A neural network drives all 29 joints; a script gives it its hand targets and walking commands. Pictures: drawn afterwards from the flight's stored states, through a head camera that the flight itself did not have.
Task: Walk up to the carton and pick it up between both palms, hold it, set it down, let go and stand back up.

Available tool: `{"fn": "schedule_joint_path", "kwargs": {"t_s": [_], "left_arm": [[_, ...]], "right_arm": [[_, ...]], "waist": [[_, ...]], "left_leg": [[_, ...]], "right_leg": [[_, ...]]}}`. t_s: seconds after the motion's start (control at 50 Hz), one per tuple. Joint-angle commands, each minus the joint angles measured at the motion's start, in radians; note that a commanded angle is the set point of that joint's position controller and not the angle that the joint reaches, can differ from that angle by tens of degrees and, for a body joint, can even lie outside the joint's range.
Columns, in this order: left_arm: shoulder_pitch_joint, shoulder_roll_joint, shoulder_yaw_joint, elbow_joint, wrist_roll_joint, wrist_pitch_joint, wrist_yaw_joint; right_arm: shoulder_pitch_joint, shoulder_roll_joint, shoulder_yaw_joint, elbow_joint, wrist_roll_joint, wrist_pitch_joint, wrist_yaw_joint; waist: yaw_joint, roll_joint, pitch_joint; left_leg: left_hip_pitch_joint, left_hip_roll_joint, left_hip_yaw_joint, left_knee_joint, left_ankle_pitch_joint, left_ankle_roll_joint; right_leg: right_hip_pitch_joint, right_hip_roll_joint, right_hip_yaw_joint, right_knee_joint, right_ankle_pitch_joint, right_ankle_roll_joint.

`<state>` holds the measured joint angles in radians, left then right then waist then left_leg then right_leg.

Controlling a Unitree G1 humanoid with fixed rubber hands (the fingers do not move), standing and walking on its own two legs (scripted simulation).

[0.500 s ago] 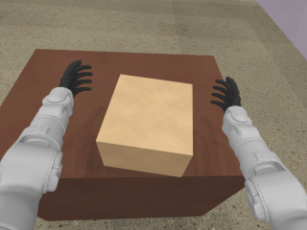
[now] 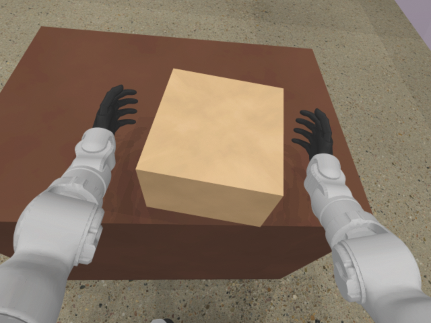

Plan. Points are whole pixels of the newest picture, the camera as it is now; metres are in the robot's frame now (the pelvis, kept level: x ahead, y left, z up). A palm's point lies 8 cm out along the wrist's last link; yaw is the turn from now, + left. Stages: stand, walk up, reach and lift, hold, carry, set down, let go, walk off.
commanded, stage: reach and lift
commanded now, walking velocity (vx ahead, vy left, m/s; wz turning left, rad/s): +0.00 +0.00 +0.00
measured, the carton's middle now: (216, 146) +0.46 -0.03 +0.01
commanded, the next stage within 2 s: none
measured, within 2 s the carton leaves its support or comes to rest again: neither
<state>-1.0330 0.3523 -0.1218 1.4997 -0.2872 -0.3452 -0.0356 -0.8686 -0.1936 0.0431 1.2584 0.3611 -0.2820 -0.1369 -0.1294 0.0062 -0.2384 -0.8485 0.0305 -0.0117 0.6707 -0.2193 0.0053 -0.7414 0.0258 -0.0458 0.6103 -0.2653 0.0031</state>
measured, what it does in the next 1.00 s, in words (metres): stands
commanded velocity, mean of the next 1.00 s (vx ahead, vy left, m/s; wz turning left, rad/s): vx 0.00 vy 0.00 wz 0.00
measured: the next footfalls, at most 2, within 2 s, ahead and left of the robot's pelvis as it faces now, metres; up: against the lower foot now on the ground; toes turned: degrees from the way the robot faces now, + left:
none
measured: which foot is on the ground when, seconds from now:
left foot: down 0.00-1.00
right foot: down 0.00-1.00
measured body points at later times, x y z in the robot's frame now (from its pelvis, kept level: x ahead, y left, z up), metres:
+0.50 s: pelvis +0.00 +0.00 +0.00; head +0.09 +0.03 +0.44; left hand +0.48 +0.15 +0.05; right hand +0.43 -0.19 +0.06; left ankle +0.04 +0.11 -0.71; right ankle +0.00 -0.12 -0.71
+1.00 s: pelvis +0.01 +0.00 +0.01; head +0.10 +0.04 +0.45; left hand +0.48 +0.14 +0.05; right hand +0.43 -0.19 +0.06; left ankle +0.04 +0.11 -0.71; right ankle +0.00 -0.12 -0.71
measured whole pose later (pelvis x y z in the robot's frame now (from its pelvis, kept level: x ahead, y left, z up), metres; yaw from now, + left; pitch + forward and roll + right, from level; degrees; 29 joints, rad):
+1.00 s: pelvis +0.01 +0.00 +0.01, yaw -1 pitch +20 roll -3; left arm -0.99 0.20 0.17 1.41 0.04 -0.34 0.00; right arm -0.84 -0.06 -0.27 1.22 0.04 -0.33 -0.19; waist -0.09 -0.01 -0.18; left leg -0.75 0.04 0.01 0.60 -0.21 0.01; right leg -0.64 0.03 -0.03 0.51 -0.23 0.01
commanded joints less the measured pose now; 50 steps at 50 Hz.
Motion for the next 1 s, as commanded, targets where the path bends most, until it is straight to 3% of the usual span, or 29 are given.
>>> {"fn": "schedule_joint_path", "kwargs": {"t_s": [0.0, 0.12, 0.24, 0.42, 0.78, 0.9, 0.98], "left_arm": [[-0.465, 0.106, -0.005, -0.111, -0.005, -0.025, 0.015], [-0.487, 0.063, -0.026, -0.098, -0.019, -0.026, 0.026], [-0.479, 0.009, 0.011, -0.099, 0.024, -0.034, 0.028], [-0.459, -0.042, 0.153, -0.179, 0.178, -0.019, 0.052], [-0.430, -0.120, 0.231, -0.215, 0.260, -0.025, 0.046], [-0.427, -0.168, 0.278, -0.238, 0.318, -0.034, 0.036], [-0.429, -0.277, 0.324, -0.245, 0.404, -0.040, 0.007]], "right_arm": [[-0.412, -0.170, -0.026, -0.113, -0.001, -0.019, 0.007], [-0.443, -0.137, -0.031, -0.124, -0.018, 0.000, 0.014], [-0.451, -0.074, -0.054, -0.134, -0.064, -0.009, -0.001], [-0.426, -0.006, -0.157, -0.141, -0.176, -0.044, -0.050], [-0.387, 0.086, -0.209, -0.146, -0.258, -0.068, -0.034], [-0.380, 0.147, -0.260, -0.159, -0.337, -0.084, -0.017], [-0.378, 0.281, -0.318, -0.173, -0.461, -0.104, 0.019]], "waist": [[0.002, 0.146, -0.649], [0.006, 0.116, -0.633], [0.008, 0.083, -0.650], [0.015, 0.108, -0.688], [0.028, 0.109, -0.633], [0.034, 0.103, -0.626], [0.039, 0.092, -0.597]], "left_leg": [[0.681, -0.021, -0.009, 0.018, 0.329, -0.080], [0.644, -0.014, -0.017, 0.006, 0.260, -0.064], [0.611, -0.016, -0.014, 0.019, 0.277, -0.056], [0.649, -0.013, 0.008, 0.026, 0.383, -0.078], [0.686, -0.007, 0.024, -0.004, 0.463, -0.082], [0.711, -0.005, 0.034, -0.025, 0.479, -0.081], [0.736, -0.004, 0.048, -0.058, 0.476, -0.076]], "right_leg": [[-0.022, 0.014, -0.048, -0.080, 0.237, 0.021], [-0.049, 0.006, -0.047, -0.075, 0.172, 0.018], [-0.015, 0.001, -0.042, -0.064, 0.211, 0.022], [0.076, 0.014, -0.037, -0.073, 0.327, 0.018], [0.150, 0.009, -0.028, -0.118, 0.387, 0.016], [0.182, 0.008, -0.033, -0.136, 0.404, 0.016], [0.226, 0.002, -0.041, -0.165, 0.412, 0.017]]}}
